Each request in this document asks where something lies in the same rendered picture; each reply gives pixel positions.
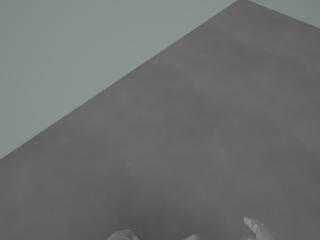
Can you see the robot left thigh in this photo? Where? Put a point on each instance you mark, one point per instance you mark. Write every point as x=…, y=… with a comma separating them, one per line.
x=123, y=235

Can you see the right robot hand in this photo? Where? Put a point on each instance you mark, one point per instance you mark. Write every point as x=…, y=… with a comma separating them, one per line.
x=262, y=233

